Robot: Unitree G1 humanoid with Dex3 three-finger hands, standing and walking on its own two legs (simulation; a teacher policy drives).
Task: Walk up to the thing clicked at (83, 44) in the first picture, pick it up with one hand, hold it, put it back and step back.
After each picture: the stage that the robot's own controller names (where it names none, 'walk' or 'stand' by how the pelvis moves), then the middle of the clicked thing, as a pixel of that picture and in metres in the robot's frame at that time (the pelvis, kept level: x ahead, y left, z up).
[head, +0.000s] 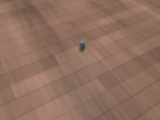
stand; (82, 45) +1.36 +0.01 -0.72
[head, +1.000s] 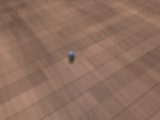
walk; (71, 56) +1.23 +0.22 -0.71
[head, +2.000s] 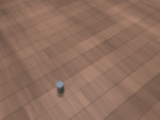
walk; (60, 87) +0.74 +0.27 -0.71
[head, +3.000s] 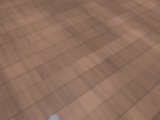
stand; out of the picture +0.42 +0.21 -0.69
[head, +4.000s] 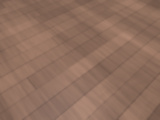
stand; out of the picture +0.38 +0.21 -0.72
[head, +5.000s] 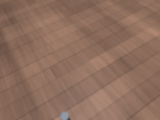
walk; (65, 118) +0.45 +0.22 -0.72
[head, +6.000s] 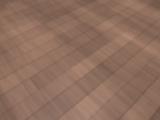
walk; out of the picture +0.39 +0.20 -0.72
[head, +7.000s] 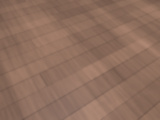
walk; out of the picture +0.37 +0.14 -0.69
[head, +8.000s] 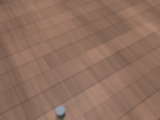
walk; (60, 112) +0.42 +0.14 -0.68
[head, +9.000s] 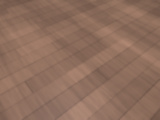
stand; out of the picture +0.38 +0.27 -0.72
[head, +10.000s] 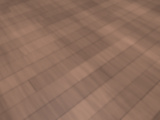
stand; out of the picture +0.38 +0.25 -0.72
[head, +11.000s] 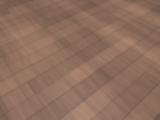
stand; out of the picture +0.36 +0.26 -0.73
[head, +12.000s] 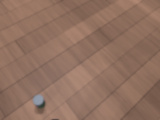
go down; (39, 101) +0.39 +0.26 -0.58
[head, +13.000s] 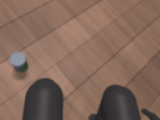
go down; (19, 62) +0.43 +0.30 -0.31
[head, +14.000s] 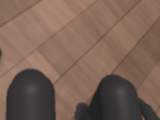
close in; out of the picture +0.41 +0.33 -0.26
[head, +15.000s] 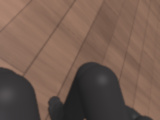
close in; out of the picture +0.40 +0.35 -0.21
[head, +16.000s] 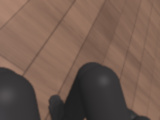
close; out of the picture +0.39 +0.35 -0.22
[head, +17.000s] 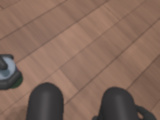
lift; (8, 74) +0.33 +0.27 -0.07
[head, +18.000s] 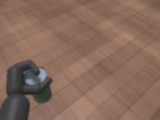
hold; (39, 86) +0.33 +0.16 +0.04
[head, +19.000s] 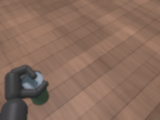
hold; (36, 89) +0.33 +0.18 +0.00
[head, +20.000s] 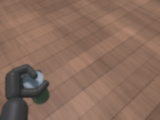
hold; (37, 88) +0.33 +0.17 +0.00
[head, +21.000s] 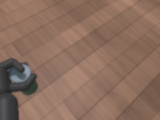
crouch; (25, 80) +0.36 +0.21 -0.07
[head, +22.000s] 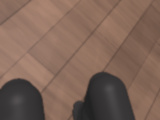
lower; out of the picture +0.45 +0.33 -0.13
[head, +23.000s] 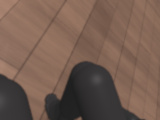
lower; out of the picture +0.40 +0.35 -0.22
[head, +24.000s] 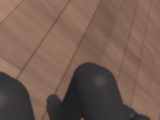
lower; out of the picture +0.39 +0.35 -0.22
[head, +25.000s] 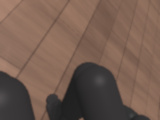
lower; out of the picture +0.39 +0.35 -0.22
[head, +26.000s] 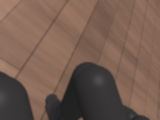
lower; out of the picture +0.39 +0.35 -0.22
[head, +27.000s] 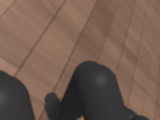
open; out of the picture +0.38 +0.35 -0.22
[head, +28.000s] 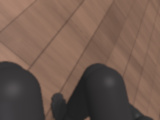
stand; out of the picture +0.38 +0.34 -0.23
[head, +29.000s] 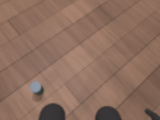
walk; (37, 88) +0.40 +0.26 -0.51
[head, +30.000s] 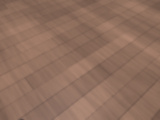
stand; out of the picture +0.36 +0.24 -0.67
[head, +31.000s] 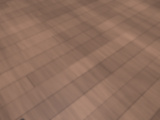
stand; out of the picture +0.37 +0.24 -0.67
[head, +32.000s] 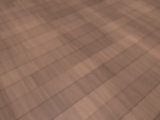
stand; out of the picture +0.37 +0.23 -0.70
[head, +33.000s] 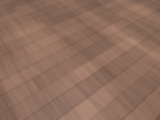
stand; out of the picture +0.38 +0.23 -0.73
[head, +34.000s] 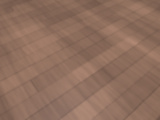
stand; out of the picture +0.34 +0.25 -0.73
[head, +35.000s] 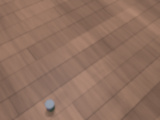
walk; (50, 105) +0.41 +0.18 -0.71
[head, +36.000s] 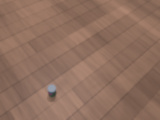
walk; (52, 90) +0.57 +0.20 -0.71
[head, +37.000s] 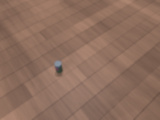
walk; (58, 67) +0.86 +0.30 -0.69
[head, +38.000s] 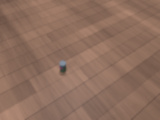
stand; (62, 66) +0.98 +0.21 -0.71
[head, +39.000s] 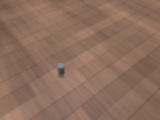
stand; (61, 69) +1.00 +0.23 -0.72
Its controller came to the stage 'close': yes
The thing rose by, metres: 0.70
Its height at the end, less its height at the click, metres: +0.00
